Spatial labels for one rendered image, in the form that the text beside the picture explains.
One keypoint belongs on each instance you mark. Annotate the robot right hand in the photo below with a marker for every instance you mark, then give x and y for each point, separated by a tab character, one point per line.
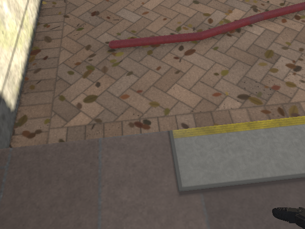
291	215

